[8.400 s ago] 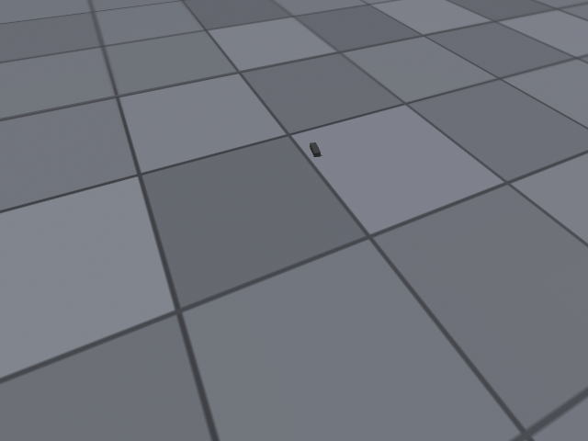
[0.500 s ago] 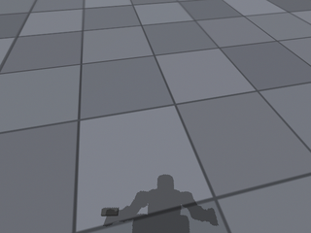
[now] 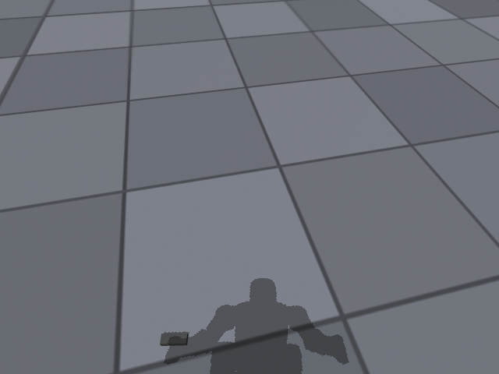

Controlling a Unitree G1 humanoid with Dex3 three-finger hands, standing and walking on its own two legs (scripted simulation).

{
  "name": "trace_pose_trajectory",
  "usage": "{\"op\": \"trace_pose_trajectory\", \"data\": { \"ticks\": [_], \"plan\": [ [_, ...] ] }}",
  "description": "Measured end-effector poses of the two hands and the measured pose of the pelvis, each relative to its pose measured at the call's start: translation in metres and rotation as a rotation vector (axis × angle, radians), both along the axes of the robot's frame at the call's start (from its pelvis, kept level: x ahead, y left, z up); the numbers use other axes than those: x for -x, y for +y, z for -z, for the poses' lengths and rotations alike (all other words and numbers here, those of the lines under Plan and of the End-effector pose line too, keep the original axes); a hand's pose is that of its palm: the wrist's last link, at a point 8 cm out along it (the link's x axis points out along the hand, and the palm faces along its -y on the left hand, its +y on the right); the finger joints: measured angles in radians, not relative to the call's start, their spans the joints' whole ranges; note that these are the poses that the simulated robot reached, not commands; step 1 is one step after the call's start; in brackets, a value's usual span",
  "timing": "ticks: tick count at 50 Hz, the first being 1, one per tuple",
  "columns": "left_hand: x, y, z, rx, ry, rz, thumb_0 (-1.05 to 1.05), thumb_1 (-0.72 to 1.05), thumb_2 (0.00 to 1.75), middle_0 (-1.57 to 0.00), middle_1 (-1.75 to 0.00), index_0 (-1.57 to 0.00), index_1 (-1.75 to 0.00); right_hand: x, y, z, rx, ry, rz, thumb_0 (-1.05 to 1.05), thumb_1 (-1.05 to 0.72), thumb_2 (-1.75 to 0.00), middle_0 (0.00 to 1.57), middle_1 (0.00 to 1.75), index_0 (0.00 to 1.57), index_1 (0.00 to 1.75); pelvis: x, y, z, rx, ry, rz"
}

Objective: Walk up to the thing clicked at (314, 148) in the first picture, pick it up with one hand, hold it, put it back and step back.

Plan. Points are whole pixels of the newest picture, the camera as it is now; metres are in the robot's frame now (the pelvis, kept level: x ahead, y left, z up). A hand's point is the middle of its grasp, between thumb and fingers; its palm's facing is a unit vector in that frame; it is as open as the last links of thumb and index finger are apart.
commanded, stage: stand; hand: left
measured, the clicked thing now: (174, 339) +0.37 +0.28 -0.77
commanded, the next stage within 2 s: none
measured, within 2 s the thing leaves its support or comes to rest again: neither
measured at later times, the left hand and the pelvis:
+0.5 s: hand out of the picture +0.07 +0.25 -0.16, palm faces -0.03 -0.94 -0.34, open 7.3 cm; pelvis +0.00 +0.00 +0.00, yaw +0 degrees
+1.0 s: hand out of the picture +0.07 +0.26 -0.16, palm faces -0.03 -0.94 -0.34, open 7.3 cm; pelvis +0.01 +0.00 +0.00, yaw +0 degrees
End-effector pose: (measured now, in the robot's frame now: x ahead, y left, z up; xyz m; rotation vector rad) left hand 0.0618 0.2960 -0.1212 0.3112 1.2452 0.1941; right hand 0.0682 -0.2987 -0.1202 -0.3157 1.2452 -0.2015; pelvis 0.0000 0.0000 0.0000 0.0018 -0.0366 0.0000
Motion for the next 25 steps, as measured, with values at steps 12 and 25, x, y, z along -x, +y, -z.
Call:
{"op": "trace_pose_trajectory", "data": {
  "ticks": [12, 25],
  "plan": [
    [-0.0039, 0.0028, -0.0014, -0.004, -0.005, 0.000, 0.00, 0.91, 0.90, -0.21, -0.30, -0.20, -0.30, -0.0047, 0.0036, 0.0008, -0.003, -0.008, -0.005, 0.01, -0.90, -0.90, 0.20, 0.30, 0.21, 0.29, -0.0022, 0.0018, 0.0000, -0.002, 0.000, 0.001],
    [-0.0041, 0.0032, -0.0010, -0.004, 0.000, 0.002, 0.00, 0.91, 0.90, -0.21, -0.30, -0.20, -0.30, -0.0079, 0.0038, 0.0006, -0.003, -0.010, -0.006, 0.01, -0.90, -0.90, 0.20, 0.30, 0.21, 0.29, -0.0038, 0.0025, 0.0001, -0.001, 0.002, 0.003]
  ]
}}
